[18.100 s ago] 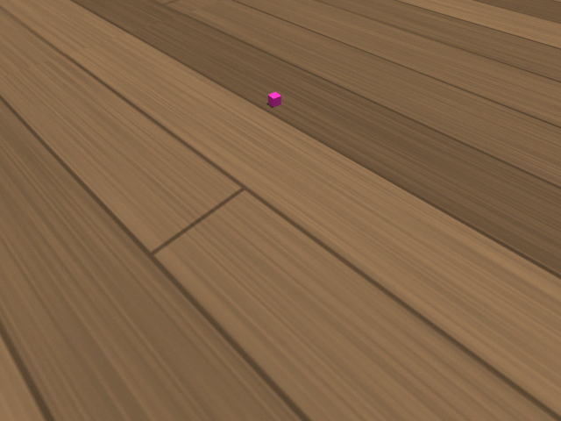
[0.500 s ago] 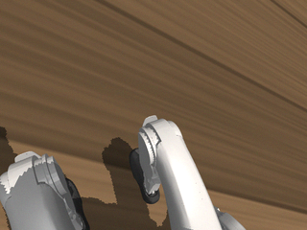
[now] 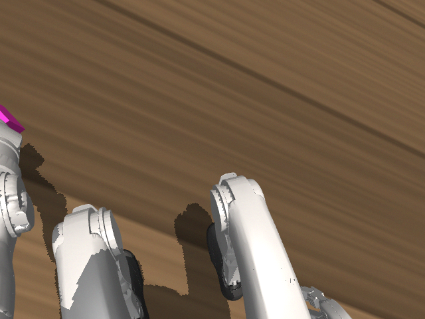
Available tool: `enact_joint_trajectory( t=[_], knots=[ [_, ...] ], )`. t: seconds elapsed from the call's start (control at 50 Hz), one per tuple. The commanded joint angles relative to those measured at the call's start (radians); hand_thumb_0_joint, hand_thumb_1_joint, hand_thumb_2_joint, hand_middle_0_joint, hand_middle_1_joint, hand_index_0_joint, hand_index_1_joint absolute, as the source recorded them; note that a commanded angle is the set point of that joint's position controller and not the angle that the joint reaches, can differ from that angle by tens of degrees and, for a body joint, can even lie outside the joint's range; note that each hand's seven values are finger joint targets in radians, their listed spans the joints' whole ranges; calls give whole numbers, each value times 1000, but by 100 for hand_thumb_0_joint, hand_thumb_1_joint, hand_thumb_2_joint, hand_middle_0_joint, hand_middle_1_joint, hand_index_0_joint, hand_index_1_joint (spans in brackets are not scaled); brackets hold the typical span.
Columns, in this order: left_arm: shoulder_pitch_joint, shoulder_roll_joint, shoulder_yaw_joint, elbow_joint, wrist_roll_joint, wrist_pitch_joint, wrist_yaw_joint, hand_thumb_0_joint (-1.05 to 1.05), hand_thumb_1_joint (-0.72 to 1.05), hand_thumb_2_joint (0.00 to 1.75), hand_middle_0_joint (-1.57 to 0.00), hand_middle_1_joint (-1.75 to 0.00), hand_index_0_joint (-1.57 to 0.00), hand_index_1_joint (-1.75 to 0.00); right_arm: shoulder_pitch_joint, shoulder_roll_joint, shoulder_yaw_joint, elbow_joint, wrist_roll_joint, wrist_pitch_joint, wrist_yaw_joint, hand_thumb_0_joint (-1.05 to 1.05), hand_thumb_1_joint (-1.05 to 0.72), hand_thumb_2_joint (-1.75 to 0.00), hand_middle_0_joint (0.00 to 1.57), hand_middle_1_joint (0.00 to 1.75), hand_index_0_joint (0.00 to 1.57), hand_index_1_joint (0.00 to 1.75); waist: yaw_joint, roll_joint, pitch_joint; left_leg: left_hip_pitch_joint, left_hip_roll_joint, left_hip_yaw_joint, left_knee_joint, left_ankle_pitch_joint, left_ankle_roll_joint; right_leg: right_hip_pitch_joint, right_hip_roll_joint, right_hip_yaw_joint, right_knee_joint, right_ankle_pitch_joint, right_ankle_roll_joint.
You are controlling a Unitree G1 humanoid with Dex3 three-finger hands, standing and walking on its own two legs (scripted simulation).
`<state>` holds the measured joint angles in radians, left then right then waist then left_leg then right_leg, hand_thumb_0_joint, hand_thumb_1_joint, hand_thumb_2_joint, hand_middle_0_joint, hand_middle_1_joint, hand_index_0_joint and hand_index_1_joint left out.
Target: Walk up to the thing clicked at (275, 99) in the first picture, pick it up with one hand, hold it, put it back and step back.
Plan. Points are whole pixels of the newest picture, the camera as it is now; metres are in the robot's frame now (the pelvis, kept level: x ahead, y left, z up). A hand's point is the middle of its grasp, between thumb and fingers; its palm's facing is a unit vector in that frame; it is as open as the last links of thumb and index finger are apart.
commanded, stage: lift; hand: left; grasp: from above
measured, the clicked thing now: out of the picture +0.50 +0.33 -0.15
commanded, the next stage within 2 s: hold in 1.32 s
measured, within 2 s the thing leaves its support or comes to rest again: neither
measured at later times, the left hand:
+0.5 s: hand out of the picture +0.38 +0.30 +0.06, palm faces -0.28 -0.32 -0.91, open 8.4 cm
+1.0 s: hand out of the picture +0.38 +0.28 +0.24, palm faces -0.28 -0.37 -0.89, open 8.5 cm
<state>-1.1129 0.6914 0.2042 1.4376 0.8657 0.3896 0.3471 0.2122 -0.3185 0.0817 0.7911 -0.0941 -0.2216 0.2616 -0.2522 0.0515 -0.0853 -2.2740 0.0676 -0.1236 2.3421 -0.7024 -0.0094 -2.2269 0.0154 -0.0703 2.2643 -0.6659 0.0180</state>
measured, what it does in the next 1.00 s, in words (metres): rises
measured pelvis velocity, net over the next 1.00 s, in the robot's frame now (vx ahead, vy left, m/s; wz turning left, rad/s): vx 0.06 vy -0.01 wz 0.12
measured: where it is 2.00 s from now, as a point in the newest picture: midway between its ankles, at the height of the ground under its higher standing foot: (183, 290)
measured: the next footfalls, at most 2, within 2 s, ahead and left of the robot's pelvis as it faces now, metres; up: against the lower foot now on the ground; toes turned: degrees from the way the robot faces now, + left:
none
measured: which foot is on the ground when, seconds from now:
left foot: down 0.00-1.00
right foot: down 0.00-1.00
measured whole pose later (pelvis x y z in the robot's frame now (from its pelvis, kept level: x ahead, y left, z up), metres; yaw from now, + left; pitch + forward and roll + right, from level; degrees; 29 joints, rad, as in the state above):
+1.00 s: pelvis +0.06 -0.01 +0.33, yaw +7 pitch +20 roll -1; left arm -0.61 0.28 -0.07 1.08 0.65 0.63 0.34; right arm 0.23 -0.25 0.01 0.86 0.04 -0.16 -0.04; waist -0.09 0.05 -0.17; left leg -1.00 0.07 -0.02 1.14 -0.49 -0.04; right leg -0.98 0.00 -0.05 1.12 -0.49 -0.01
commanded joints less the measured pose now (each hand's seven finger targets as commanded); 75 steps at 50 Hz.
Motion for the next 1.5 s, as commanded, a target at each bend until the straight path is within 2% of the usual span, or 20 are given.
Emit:
enact_joint_trajectory(
  t=[0.0,0.08,0.16,0.26,0.3,0.34,0.44,0.52,0.62,0.7,0.72,0.76,0.8,0.88,0.98,1.06,1.22,1.42,1.44,1.48],
  knots=[
    [-301,185,-60,-176,7,8,29,0,59,33,-97,-47,-102,-42,236,-223,-106,7,19,7,-21,0,-91,-90,20,30,20,30,6,251,-736,501,-38,101,-295,216,30,451,46,-53,-296,210,-47],
    [-282,182,-65,-291,-22,14,-5,0,59,33,-98,-46,-102,-42,216,-218,-134,2,32,14,-43,0,-91,-90,20,30,20,30,28,201,-759,562,-44,94,-358,170,34,466,37,-35,-366,141,-44],
    [-227,144,-83,-401,-18,24,-17,0,60,36,-100,-44,-103,-41,190,-206,-144,-25,59,32,-72,0,-91,-90,20,30,20,30,63,207,-798,659,-46,81,-439,159,28,516,28,-33,-420,144,-48],
    [-110,116,-106,-526,-28,58,-39,0,59,33,-98,-44,-101,-41,130,-187,-151,-61,87,54,-127,0,-91,-90,20,30,20,30,89,186,-760,753,-52,50,-579,69,23,555,25,-21,-529,65,-49],
    [-70,55,-143,-584,-51,75,-52,0,62,37,-102,-44,-104,-41,109,-170,-149,-72,95,57,-151,0,-90,-90,20,30,20,30,83,162,-742,787,-52,49,-636,46,23,597,29,-14,-589,42,-46],
    [-21,62,-142,-631,-66,96,-52,0,63,38,-103,-45,-105,-42,82,-160,-144,-84,107,62,-179,0,-90,-90,20,30,20,30,107,156,-733,834,-55,44,-702,22,19,654,31,-5,-649,12,-45],
    [55,-16,-199,-707,-86,145,-61,0,65,38,-104,-45,-106,-42,68,-139,-136,-73,131,62,-242,0,-90,-90,20,30,20,30,105,127,-710,999,-50,78,-812,94,15,826,29,9,-781,89,-43],
    [87,-10,-202,-736,-94,170,-42,0,63,40,-103,-45,-105,-43,55,-122,-126,-53,141,57,-276,0,-90,-90,20,30,20,30,118,87,-691,1087,-50,104,-881,188,25,982,27,27,-887,178,-38],
    [135,-103,-238,-665,-113,200,-16,0,60,38,-99,-49,-102,-46,42,-98,-122,-14,146,43,-304,0,-90,-90,20,30,20,30,127,71,-578,1214,-48,104,-1036,202,21,1103,28,29,-1028,188,-37],
    [157,-164,-269,-583,-133,217,-14,0,59,40,-98,-51,-101,-48,41,-81,-120,5,148,34,-311,0,-90,-90,20,30,20,30,134,51,-497,1298,-47,108,-1134,247,19,1199,29,28,-1122,230,-34],
    [162,-142,-258,-571,-131,221,-10,0,57,40,-98,-49,-100,-47,42,-87,-121,5,147,32,-312,0,-90,-90,20,30,20,30,140,47,-500,1332,-47,107,-1154,261,17,1228,27,30,-1144,240,-35],
    [166,-196,-283,-552,-140,221,-4,0,57,39,-97,-51,-100,-48,42,-73,-117,4,147,29,-315,0,-90,-90,20,30,20,30,136,35,-452,1355,-51,115,-1199,272,18,1278,29,35,-1199,245,-33],
    [187,-182,-276,-514,-143,226,8,0,58,38,-96,-53,-100,-49,47,-71,-114,1,145,27,-318,0,-90,-90,20,30,20,30,147,18,-434,1381,-56,123,-1233,308,19,1339,27,43,-1242,275,-29],
    [175,-229,-280,-486,-169,231,33,0,58,38,-94,-57,-99,-52,77,-70,-111,4,133,26,-320,0,-90,-90,20,30,20,30,142,10,-431,1469,-59,136,-1294,436,17,1436,25,37,-1295,422,-24],
    [161,-214,-264,-549,-192,245,46,0,60,40,-95,-58,-100,-53,117,-77,-112,2,134,36,-310,0,-90,-90,20,30,20,30,160,26,-511,1640,-60,139,-1368,615,18,1590,22,36,-1355,622,-21],
    [148,-199,-275,-553,-171,247,34,0,56,36,-91,-54,-95,-49,131,-76,-109,9,135,42,-306,0,-89,-90,20,30,20,30,153,-16,-491,1654,-66,147,-1415,645,25,1696,11,49,-1401,745,-9],
    [252,-242,-298,-511,-160,232,-8,0,54,29,-90,-50,-94,-45,123,-73,-121,-11,133,43,-288,0,-89,-89,20,30,20,30,181,1,-388,1780,-70,146,-1551,667,17,1744,16,36,-1515,653,-21],
    [156,-257,-320,-597,-155,233,12,0,51,27,-87,-52,-91,-47,81,-78,-117,-37,138,28,-277,0,-90,-89,20,30,20,30,195,-7,-322,1885,-72,151,-1682,590,12,1804,16,33,-1617,559,-27],
    [188,-283,-334,-532,-150,242,9,0,50,26,-88,-49,-92,-44,76,-76,-113,-27,139,27,-276,0,-89,-89,20,30,20,30,180,-39,-285,1869,-72,149,-1686,582,16,1798,16,36,-1623,558,-23],
    [160,-256,-326,-577,-145,236,8,0,48,27,-86,-48,-90,-44,65,-76,-116,-32,139,24,-270,0,-90,-89,20,30,20,30,196,6,-297,1892,-73,153,-1700,582,10,1810,14,36,-1628,548,-28]
  ],
)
